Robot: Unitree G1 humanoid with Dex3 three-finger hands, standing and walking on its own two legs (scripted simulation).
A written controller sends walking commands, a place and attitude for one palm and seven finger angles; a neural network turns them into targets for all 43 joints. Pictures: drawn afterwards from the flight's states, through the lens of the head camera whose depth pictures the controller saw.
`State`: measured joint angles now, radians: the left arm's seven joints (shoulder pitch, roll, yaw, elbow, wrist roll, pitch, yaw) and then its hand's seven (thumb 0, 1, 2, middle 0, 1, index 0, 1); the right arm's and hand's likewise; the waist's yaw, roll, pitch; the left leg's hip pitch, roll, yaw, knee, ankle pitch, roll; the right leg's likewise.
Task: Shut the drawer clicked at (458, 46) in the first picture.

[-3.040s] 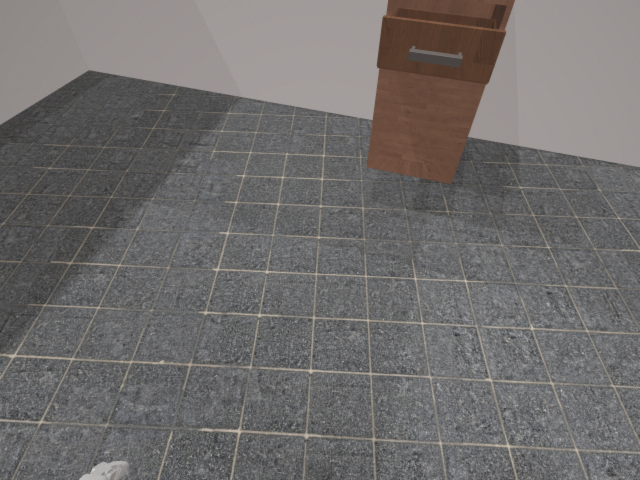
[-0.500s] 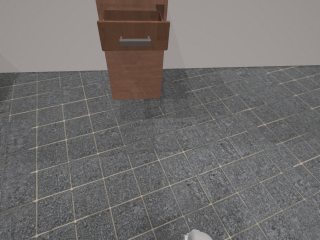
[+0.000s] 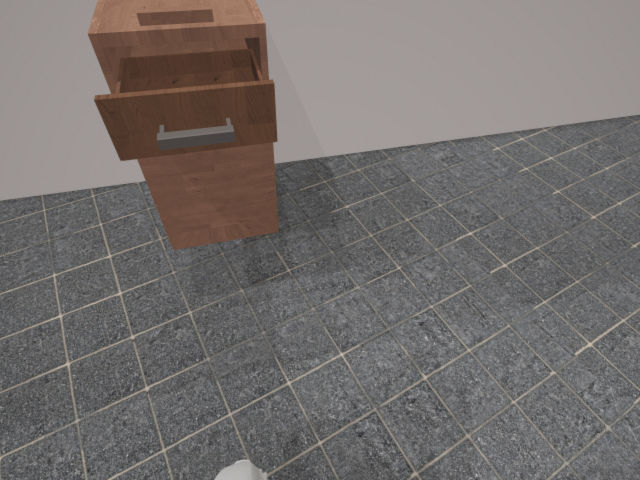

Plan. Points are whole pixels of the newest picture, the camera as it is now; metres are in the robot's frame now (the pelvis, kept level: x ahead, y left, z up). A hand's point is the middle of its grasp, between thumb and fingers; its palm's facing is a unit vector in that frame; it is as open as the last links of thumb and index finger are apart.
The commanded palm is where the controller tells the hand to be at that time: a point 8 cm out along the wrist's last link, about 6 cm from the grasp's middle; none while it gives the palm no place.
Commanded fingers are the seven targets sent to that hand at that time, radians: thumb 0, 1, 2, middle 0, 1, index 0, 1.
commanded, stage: walk to a spot facing it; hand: left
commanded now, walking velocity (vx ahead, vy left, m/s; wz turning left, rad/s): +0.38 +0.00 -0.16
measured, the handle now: (196, 131) +0.83 +0.32 -0.05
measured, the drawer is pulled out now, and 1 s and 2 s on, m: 0.25 0.25 0.25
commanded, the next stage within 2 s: turn to face it in 0.46 s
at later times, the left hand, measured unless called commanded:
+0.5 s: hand (196, 380) +0.30 +0.22 -0.17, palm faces -0.15 -0.98 -0.13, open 7.3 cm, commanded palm none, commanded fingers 0.00 0.90 0.90 -0.20 -0.30 -0.20 -0.30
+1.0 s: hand (236, 296) +0.47 +0.18 -0.17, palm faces -0.05 -0.99 -0.14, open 7.3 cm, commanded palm none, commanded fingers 0.00 0.90 0.90 -0.20 -0.30 -0.20 -0.30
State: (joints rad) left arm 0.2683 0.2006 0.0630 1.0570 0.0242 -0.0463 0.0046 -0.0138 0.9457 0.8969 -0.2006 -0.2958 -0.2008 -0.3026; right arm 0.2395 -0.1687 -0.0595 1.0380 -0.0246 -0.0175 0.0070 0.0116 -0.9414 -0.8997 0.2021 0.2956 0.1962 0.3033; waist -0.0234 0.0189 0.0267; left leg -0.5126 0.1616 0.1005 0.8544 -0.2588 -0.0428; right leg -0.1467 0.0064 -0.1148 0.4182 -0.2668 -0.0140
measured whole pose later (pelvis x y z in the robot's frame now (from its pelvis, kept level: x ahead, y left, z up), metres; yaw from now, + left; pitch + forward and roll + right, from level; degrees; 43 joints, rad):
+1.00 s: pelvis +0.33 +0.03 -0.01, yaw -4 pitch -1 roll -2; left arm 0.10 0.14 0.04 0.95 0.03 0.01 0.02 0.00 0.91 0.90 -0.20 -0.30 -0.20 -0.30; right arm 0.21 -0.18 -0.06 0.98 -0.02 0.04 0.00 0.00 -0.93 -0.90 0.20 0.30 0.19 0.30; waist -0.03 -0.01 0.05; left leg -0.40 0.10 0.11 0.81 -0.40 -0.04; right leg -0.29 -0.12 -0.30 0.59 -0.26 -0.01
